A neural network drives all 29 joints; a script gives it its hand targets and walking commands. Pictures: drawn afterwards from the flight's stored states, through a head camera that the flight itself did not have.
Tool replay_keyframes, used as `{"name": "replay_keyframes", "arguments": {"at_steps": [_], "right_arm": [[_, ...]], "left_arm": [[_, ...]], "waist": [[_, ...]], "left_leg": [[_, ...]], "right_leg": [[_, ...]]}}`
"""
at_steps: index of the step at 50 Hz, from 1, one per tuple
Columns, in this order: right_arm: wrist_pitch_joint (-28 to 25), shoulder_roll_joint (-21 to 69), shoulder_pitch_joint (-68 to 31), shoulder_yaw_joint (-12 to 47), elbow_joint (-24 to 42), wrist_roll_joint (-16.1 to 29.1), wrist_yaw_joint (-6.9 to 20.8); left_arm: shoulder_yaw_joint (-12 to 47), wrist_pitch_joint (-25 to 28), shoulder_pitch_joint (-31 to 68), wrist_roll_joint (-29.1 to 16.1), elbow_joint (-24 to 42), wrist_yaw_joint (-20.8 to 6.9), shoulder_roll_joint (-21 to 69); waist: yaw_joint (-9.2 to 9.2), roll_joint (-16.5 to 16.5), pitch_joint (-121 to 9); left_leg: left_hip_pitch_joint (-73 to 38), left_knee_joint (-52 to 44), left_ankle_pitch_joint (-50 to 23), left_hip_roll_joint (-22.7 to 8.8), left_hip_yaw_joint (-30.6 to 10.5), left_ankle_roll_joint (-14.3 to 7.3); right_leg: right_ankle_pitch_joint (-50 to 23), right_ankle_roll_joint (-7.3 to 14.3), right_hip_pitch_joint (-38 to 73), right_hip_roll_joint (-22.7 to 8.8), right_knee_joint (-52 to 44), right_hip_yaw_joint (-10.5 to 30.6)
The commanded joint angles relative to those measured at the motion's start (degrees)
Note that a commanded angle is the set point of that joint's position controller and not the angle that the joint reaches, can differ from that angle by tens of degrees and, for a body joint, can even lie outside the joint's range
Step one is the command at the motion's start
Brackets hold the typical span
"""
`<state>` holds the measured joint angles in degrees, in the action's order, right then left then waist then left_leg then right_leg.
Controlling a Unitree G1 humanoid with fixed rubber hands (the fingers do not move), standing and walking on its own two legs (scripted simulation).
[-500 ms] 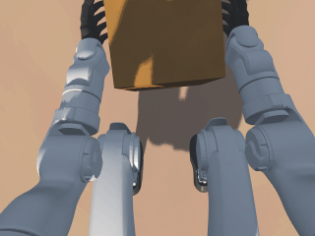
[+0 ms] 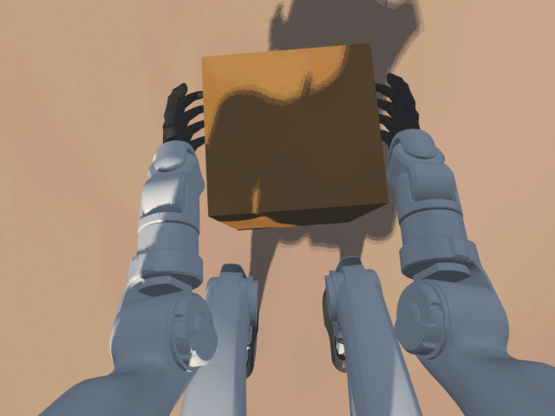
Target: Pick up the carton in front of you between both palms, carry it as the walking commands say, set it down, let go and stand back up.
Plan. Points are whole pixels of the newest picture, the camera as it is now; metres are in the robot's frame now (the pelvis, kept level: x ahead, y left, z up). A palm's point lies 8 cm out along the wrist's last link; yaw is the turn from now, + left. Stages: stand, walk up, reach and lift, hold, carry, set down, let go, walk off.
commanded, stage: reach and lift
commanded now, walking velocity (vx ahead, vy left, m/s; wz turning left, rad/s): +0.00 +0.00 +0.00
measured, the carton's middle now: (290, 156) +0.47 -0.01 -0.12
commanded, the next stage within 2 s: none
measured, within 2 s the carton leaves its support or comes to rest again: neither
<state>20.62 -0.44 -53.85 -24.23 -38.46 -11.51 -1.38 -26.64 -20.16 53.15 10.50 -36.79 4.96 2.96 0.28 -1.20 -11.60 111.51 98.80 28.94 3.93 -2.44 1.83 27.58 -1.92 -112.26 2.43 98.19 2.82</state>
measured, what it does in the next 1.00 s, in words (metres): rises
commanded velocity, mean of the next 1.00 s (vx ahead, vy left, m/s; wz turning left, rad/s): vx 0.00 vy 0.00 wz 0.00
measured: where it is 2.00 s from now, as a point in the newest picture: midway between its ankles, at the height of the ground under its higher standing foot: (291, 347)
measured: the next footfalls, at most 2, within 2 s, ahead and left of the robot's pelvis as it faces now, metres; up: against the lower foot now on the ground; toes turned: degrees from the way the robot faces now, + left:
none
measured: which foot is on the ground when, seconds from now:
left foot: down 0.00-1.00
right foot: down 0.00-1.00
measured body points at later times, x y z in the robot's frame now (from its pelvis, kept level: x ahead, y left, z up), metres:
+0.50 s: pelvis +0.05 +0.00 +0.14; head +0.18 -0.01 +0.57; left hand +0.44 +0.14 +0.10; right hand +0.44 -0.16 +0.10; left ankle +0.10 +0.12 -0.47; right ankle +0.11 -0.13 -0.47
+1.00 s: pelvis +0.09 +0.00 +0.25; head +0.09 +0.00 +0.70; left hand +0.41 +0.15 +0.26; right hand +0.40 -0.16 +0.25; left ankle +0.10 +0.12 -0.47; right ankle +0.11 -0.13 -0.47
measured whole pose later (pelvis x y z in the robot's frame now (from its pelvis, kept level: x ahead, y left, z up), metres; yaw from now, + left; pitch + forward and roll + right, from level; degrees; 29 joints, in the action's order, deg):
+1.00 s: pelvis +0.09 +0.00 +0.25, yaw -1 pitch +5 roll +0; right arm 28.2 8.7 -15.2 -15.8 -23.4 -12.2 -1.3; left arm -16.5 -27.8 16.2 12.3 -24.5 1.8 8.9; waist 0.1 -0.3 -5.9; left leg 23.0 35.6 17.1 1.4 -3.8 0.3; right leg 15.9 -0.5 -23.7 1.3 35.1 3.4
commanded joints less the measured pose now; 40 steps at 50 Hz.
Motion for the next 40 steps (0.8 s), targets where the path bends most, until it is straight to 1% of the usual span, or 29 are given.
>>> {"name": "replay_keyframes", "arguments": {"at_steps": [1, 7, 16, 24, 33, 40], "right_arm": [[-0.14, 62.32, -34.50, 32.60, 0.94, 10.22, 14.26], [0.15, 64.04, -27.66, 35.21, 2.19, 10.68, 13.84], [-0.80, 65.61, -17.89, 35.29, 1.87, 9.32, 13.08], [-1.58, 66.07, -10.11, 36.00, 2.81, 7.92, 12.76], [-0.93, 66.06, -1.14, 38.13, 5.54, 7.39, 12.67], [1.50, 65.92, 5.10, 40.10, 8.72, 7.71, 13.06]], "left_arm": [[34.78, -0.17, 35.21, -9.65, -0.88, -14.89, 62.45], [37.28, -0.31, 28.47, -10.21, 0.07, -15.10, 63.40], [37.48, 0.62, 18.77, -8.81, -0.44, -15.37, 63.72], [38.00, 1.24, 10.29, -7.56, -0.36, -15.74, 64.28], [40.24, 0.45, 1.24, -6.98, 2.02, -16.14, 64.34], [42.32, -2.10, -5.14, -7.15, 4.93, -16.62, 64.02]], "waist": [[0.40, 1.41, -57.27], [0.34, 1.97, -52.70], [0.06, 1.61, -43.74], [-0.24, 1.88, -36.32], [-0.28, 1.49, -28.40], [-0.42, 1.38, -21.45]], "left_leg": [[-33.64, -13.44, -9.68, 6.68, 5.25, -0.29], [-38.69, -18.70, -10.84, 6.62, 4.29, -0.30], [-47.79, -28.40, -11.84, 6.09, 2.73, -0.65], [-58.26, -37.76, -13.99, 5.21, 0.74, -1.24], [-72.09, -49.07, -19.32, 3.90, -1.36, -1.67], [-83.60, -58.09, -24.85, 2.87, -2.19, -1.86]], "right_leg": [[-9.61, 1.05, 37.12, 7.20, -12.26, -6.08], [-11.08, 0.80, 43.27, 7.18, -17.80, -4.89], [-12.27, 1.05, 53.58, 6.85, -27.57, -2.62], [-14.06, 1.45, 64.47, 6.25, -36.80, -0.81], [-19.59, 1.97, 78.17, 5.10, -47.96, 1.28], [-25.14, 2.13, 89.07, 4.21, -57.18, 2.18]]}}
